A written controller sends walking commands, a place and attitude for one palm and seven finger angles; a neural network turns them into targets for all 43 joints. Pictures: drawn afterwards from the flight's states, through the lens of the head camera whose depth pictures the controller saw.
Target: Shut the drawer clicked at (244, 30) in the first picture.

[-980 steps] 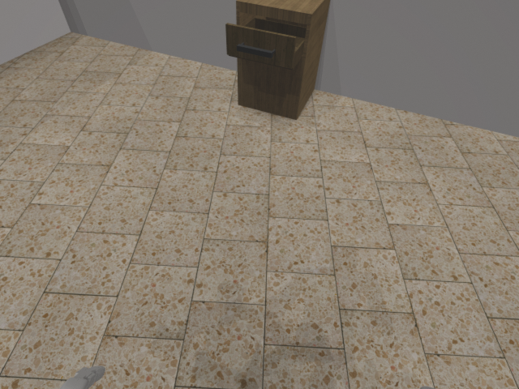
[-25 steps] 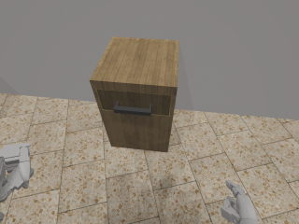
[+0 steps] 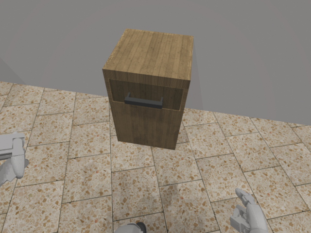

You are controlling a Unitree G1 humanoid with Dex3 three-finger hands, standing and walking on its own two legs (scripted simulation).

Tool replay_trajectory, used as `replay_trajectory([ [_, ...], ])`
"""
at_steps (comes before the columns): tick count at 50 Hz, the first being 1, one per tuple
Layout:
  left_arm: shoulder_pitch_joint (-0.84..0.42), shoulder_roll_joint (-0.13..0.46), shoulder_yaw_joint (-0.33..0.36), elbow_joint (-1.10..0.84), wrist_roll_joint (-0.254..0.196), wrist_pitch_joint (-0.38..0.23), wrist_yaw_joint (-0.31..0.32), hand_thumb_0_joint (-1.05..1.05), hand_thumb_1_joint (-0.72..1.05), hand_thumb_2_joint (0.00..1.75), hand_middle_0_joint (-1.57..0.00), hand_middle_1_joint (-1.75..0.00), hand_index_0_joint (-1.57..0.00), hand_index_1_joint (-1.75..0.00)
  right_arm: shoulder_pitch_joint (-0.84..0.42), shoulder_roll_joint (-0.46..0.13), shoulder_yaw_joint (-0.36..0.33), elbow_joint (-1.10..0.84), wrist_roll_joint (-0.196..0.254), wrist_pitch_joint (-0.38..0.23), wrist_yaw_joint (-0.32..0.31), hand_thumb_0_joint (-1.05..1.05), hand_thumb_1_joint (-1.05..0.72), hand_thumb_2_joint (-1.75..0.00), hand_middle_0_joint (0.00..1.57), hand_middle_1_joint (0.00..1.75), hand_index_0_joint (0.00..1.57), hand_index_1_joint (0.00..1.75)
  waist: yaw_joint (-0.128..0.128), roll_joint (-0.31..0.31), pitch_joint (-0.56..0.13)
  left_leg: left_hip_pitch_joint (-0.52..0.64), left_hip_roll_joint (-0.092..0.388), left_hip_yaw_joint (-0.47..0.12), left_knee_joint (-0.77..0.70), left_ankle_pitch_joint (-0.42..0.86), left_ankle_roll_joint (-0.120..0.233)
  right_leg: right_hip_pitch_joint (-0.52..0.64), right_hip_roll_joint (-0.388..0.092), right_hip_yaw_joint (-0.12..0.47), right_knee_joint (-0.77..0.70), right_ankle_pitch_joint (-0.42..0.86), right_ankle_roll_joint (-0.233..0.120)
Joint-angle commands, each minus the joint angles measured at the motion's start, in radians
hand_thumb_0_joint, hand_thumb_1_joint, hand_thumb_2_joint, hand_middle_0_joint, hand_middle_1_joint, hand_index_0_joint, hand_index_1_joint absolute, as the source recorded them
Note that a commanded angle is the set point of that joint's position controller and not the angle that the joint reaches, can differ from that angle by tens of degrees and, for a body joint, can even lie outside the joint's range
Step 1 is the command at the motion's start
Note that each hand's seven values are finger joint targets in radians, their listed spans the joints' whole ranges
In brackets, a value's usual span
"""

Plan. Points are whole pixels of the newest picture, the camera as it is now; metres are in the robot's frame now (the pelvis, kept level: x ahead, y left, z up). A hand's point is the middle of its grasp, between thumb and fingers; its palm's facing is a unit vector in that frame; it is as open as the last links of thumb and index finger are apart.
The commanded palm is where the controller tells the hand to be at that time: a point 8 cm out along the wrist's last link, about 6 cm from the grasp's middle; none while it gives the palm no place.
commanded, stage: step back with the hand held close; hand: left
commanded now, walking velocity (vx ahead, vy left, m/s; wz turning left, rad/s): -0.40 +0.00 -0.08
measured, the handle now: (144, 99) +0.78 +0.10 -0.23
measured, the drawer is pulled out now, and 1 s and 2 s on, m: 0.00 0.00 0.00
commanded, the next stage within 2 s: stop stepping back and stand still in 0.14 s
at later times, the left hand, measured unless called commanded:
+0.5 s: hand (13, 215) +0.12 +0.22 +0.17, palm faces +0.23 -0.83 -0.51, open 3.3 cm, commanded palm +0.05 +0.27 +0.19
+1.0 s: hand out of the picture +0.09 +0.21 +0.17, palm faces +0.33 -0.83 -0.45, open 3.3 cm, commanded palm +0.04 +0.27 +0.19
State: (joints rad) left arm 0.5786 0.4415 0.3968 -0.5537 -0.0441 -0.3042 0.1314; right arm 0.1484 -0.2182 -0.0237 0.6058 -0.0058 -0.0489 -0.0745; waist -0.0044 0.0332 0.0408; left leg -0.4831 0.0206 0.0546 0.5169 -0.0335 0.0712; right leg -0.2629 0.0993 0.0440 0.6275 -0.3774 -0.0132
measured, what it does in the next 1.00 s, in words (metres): walks backwards: left foot, then right foot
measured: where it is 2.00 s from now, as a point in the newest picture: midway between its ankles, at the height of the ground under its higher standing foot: outside the picture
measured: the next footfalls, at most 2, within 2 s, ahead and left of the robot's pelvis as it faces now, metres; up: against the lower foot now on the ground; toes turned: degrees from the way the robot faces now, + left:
left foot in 0.32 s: -0.04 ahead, +0.12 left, +0.00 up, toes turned -3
right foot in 0.48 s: -0.05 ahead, -0.09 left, +0.00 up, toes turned -4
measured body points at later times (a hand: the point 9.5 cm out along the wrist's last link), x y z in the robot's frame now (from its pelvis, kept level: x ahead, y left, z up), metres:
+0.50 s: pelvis -0.10 +0.01 +0.01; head -0.07 +0.02 +0.46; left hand +0.10 +0.27 +0.19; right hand +0.04 -0.23 -0.08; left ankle -0.02 +0.11 -0.72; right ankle -0.09 -0.09 -0.72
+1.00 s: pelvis -0.11 -0.01 +0.01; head -0.10 -0.01 +0.46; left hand +0.07 +0.25 +0.20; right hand +0.03 -0.25 -0.08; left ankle -0.08 +0.13 -0.72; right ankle -0.09 -0.09 -0.72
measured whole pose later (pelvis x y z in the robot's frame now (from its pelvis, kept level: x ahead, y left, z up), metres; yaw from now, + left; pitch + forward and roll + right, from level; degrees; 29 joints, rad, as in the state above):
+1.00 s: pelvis -0.11 -0.01 +0.01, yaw -3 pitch +0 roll +0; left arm 0.64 0.35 0.32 -0.57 -0.01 -0.20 0.16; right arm 0.25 -0.21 0.00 0.64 -0.01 -0.10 -0.06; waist -0.01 0.01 0.00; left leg -0.31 0.03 -0.02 0.60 -0.29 0.01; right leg -0.28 0.05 -0.06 0.55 -0.26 -0.07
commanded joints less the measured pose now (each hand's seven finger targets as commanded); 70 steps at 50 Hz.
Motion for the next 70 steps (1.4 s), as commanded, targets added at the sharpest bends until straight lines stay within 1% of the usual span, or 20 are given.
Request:
replay_trajectory([
  [1, 0.041, 0.151, 0.152, -0.183, -0.016, -0.044, 0.003, 0.00, 0.90, 0.90, -1.40, -1.60, -1.40, -1.60, -0.087, -0.125, -0.042, -0.166, -0.028, -0.061, -0.004, 0.00, -0.90, -0.90, 0.20, 0.30, 0.20, 0.30, 0.010, 0.181, -0.118, -0.162, 0.298, -0.341, -0.458, -0.629, 0.032, 0.163, 0.008, -0.032, 0.215, -0.120, -0.009],
  [6, 0.107, 0.161, 0.139, -0.315, -0.043, -0.057, -0.007, 0.00, 0.90, 0.90, -1.40, -1.60, -1.40, -1.60, -0.062, -0.108, -0.048, -0.179, -0.009, -0.069, 0.033, 0.00, -0.90, -0.90, 0.20, 0.30, 0.20, 0.30, 0.020, 0.086, -0.235, 0.092, 0.133, -0.080, -0.139, -0.411, -0.074, 0.027, -0.098, -0.023, -0.192, -0.133, -0.054],
  [8, 0.062, 0.199, 0.155, -0.356, -0.035, -0.075, 0.014, 0.00, 0.90, 0.90, -1.40, -1.60, -1.40, -1.60, -0.038, -0.091, -0.046, -0.152, 0.000, -0.062, 0.032, 0.00, -0.90, -0.90, 0.20, 0.30, 0.20, 0.30, -0.003, -0.166, -0.216, 0.252, -0.023, -0.027, 0.366, -0.307, -0.125, -0.300, -0.416, 0.378, -0.477, -0.097, -0.158],
  [9, -0.011, 0.188, 0.124, -0.372, -0.020, -0.067, 0.030, 0.00, 0.90, 0.90, -1.40, -1.60, -1.40, -1.60, -0.047, -0.107, -0.051, -0.152, 0.005, -0.065, 0.030, 0.00, -0.90, -0.90, 0.20, 0.30, 0.20, 0.30, 0.002, -0.193, -0.168, 0.156, -0.051, -0.074, 0.541, -0.381, -0.117, -0.286, -0.483, 0.361, -0.457, 0.039, -0.211],
  [11, 0.011, 0.154, 0.126, -0.307, -0.010, -0.028, 0.041, 0.00, 0.90, 0.90, -1.40, -1.60, -1.40, -1.60, -0.043, -0.083, -0.045, -0.135, 0.002, -0.059, 0.014, 0.00, -0.90, -0.90, 0.20, 0.30, 0.20, 0.30, -0.011, -0.151, -0.146, 0.068, -0.004, -0.120, 0.505, -0.419, -0.093, -0.176, -0.417, 0.207, -0.338, 0.339, -0.190],
  [13, 0.059, 0.127, 0.116, -0.216, -0.009, -0.005, 0.039, 0.00, 0.90, 0.90, -1.40, -1.60, -1.40, -1.60, -0.065, -0.060, -0.012, -0.149, 0.002, -0.036, -0.008, 0.00, -0.90, -0.90, 0.20, 0.30, 0.20, 0.30, -0.026, -0.057, -0.086, 0.119, -0.007, -0.066, 0.049, -0.260, -0.086, -0.069, -0.268, 0.085, -0.150, 0.577, -0.084],
  [14, 0.059, 0.109, 0.095, -0.207, -0.014, 0.000, 0.034, 0.00, 0.90, 0.90, -1.40, -1.60, -1.40, -1.60, -0.055, -0.079, -0.009, -0.149, 0.013, -0.036, -0.013, 0.00, -0.90, -0.90, 0.20, 0.30, 0.20, 0.30, -0.031, 0.033, -0.090, 0.188, 0.001, -0.053, -0.144, -0.101, -0.078, -0.044, -0.204, 0.039, -0.063, 0.517, -0.041],
  [16, 0.008, 0.134, 0.101, -0.219, 0.002, -0.005, 0.033, 0.00, 0.90, 0.90, -1.40, -1.60, -1.40, -1.60, -0.020, -0.111, -0.031, -0.142, 0.002, -0.063, -0.015, 0.00, -0.90, -0.90, 0.20, 0.30, 0.20, 0.30, -0.009, 0.225, -0.137, 0.327, 0.257, -0.305, -0.155, 0.341, 0.008, -0.169, -0.114, -0.010, 0.098, 0.010, 0.013],
  [18, 0.021, 0.112, 0.083, -0.158, -0.002, -0.001, 0.026, 0.00, 0.90, 0.90, -1.40, -1.60, -1.40, -1.60, 0.033, -0.127, -0.044, -0.138, 0.013, -0.095, 0.003, 0.00, -0.90, -0.90, 0.20, 0.30, 0.20, 0.30, -0.007, 0.032, -0.155, 0.348, 0.271, -0.278, -0.169, 0.201, 0.054, -0.175, -0.074, 0.000, 0.138, -0.123, 0.025],
  [20, 0.052, 0.151, 0.137, -0.295, -0.015, 0.009, 0.020, 0.00, 0.90, 0.90, -1.40, -1.60, -1.40, -1.60, 0.010, -0.100, -0.028, -0.153, -0.007, -0.112, 0.003, 0.00, -0.90, -0.90, 0.20, 0.30, 0.20, 0.30, -0.008, 0.177, -0.222, 0.288, 0.248, -0.321, -0.238, -0.061, 0.044, -0.088, -0.098, -0.011, 0.113, -0.089, 0.030],
  [26, 0.177, 0.128, 0.125, -0.346, -0.001, 0.043, 0.033, 0.00, 0.90, 0.90, -1.40, -1.60, -1.40, -1.60, -0.054, -0.101, -0.012, -0.196, 0.006, -0.095, 0.022, 0.00, -0.90, -0.90, 0.20, 0.30, 0.20, 0.30, -0.009, 0.057, -0.090, -0.051, 0.065, -0.107, -0.168, -0.561, -0.046, 0.170, -0.122, -0.009, -0.220, -0.049, -0.020],
  [29, 0.144, 0.127, 0.128, -0.281, -0.008, 0.065, 0.052, 0.00, 0.90, 0.90, -1.40, -1.60, -1.40, -1.60, -0.012, -0.095, -0.032, -0.164, -0.001, -0.057, 0.011, 0.00, -0.90, -0.90, 0.20, 0.30, 0.20, 0.30, -0.017, -0.173, -0.048, 0.094, -0.023, -0.049, 0.338, -0.391, -0.086, -0.215, -0.378, 0.383, -0.479, -0.493, -0.174],
  [30, 0.099, 0.116, 0.123, -0.285, -0.010, 0.067, 0.060, 0.00, 0.90, 0.90, -1.40, -1.60, -1.40, -1.60, -0.006, -0.097, -0.032, -0.152, -0.006, -0.044, 0.011, 0.00, -0.90, -0.90, 0.20, 0.30, 0.20, 0.30, -0.027, -0.163, -0.054, 0.067, -0.015, -0.051, 0.392, -0.368, -0.081, -0.181, -0.402, 0.394, -0.472, -0.430, -0.194],
  [35, 0.035, 0.064, 0.059, -0.132, 0.008, 0.067, 0.071, 0.00, 0.90, 0.90, -1.40, -1.60, -1.40, -1.60, -0.011, -0.090, -0.013, -0.128, 0.008, -0.068, -0.023, 0.00, -0.90, -0.90, 0.20, 0.30, 0.20, 0.30, -0.027, -0.091, -0.018, 0.226, 0.001, -0.041, -0.026, -0.379, -0.033, -0.191, -0.258, 0.109, -0.316, -0.301, -0.074],
  [39, 0.019, 0.086, 0.066, -0.182, 0.022, 0.045, 0.056, 0.00, 0.90, 0.90, -1.40, -1.60, -1.40, -1.60, 0.001, -0.118, -0.019, -0.132, 0.008, -0.089, -0.022, 0.00, -0.90, -0.90, 0.20, 0.30, 0.20, 0.30, -0.011, 0.074, -0.042, 0.085, 0.170, -0.295, -0.232, -0.524, 0.046, -0.001, -0.102, -0.021, -0.076, -0.018, 0.022],
  [42, 0.014, 0.069, 0.050, -0.222, 0.038, 0.046, 0.048, 0.00, 0.90, 0.90, -1.40, -1.60, -1.40, -1.60, -0.023, -0.105, -0.011, -0.142, 0.012, -0.100, -0.018, 0.00, -0.90, -0.90, 0.20, 0.30, 0.20, 0.30, -0.002, 0.113, -0.007, -0.047, 0.128, -0.227, -0.262, -0.669, 0.018, 0.083, -0.099, -0.014, -0.095, -0.049, 0.012],
  [46, -0.006, 0.109, 0.071, -0.239, 0.028, 0.035, 0.051, 0.00, 0.90, 0.90, -1.40, -1.60, -1.40, -1.60, -0.012, -0.096, -0.017, -0.130, -0.003, -0.115, -0.003, 0.00, -0.90, -0.90, 0.20, 0.30, 0.20, 0.30, -0.007, -0.113, -0.017, 0.089, 0.005, -0.082, 0.058, -0.326, -0.039, -0.028, -0.262, 0.244, -0.356, -0.104, -0.054],
  [48, 0.002, 0.100, 0.068, -0.233, 0.020, 0.035, 0.056, 0.00, 0.90, 0.90, -1.40, -1.60, -1.40, -1.60, 0.003, -0.088, -0.020, -0.124, 0.002, -0.108, 0.007, 0.00, -0.90, -0.90, 0.20, 0.30, 0.20, 0.30, -0.013, -0.103, -0.061, 0.124, 0.001, -0.069, 0.132, -0.261, -0.052, 0.008, -0.328, 0.300, -0.384, -0.025, -0.085],
  [54, 0.070, 0.094, 0.087, -0.186, 0.001, 0.029, 0.051, 0.00, 0.90, 0.90, -1.40, -1.60, -1.40, -1.60, -0.022, -0.091, -0.014, -0.131, 0.005, -0.088, 0.000, 0.00, -0.90, -0.90, 0.20, 0.30, 0.20, 0.30, -0.001, -0.003, -0.106, 0.268, 0.065, -0.131, -0.105, -0.037, -0.030, 0.062, -0.155, 0.050, -0.211, 0.277, -0.004],
  [70, 0.092, 0.105, 0.087, -0.246, -0.010, 0.038, 0.041, 0.00, 0.90, 0.90, -1.40, -1.60, -1.40, -1.60, -0.040, -0.094, -0.014, -0.169, 0.010, -0.072, -0.001, 0.00, -0.90, -0.90, 0.20, 0.30, 0.20, 0.30, 0.000, 0.029, -0.160, 0.278, 0.055, -0.102, -0.110, 0.078, -0.054, 0.169, -0.147, 0.020, -0.204, 0.481, 0.000],
])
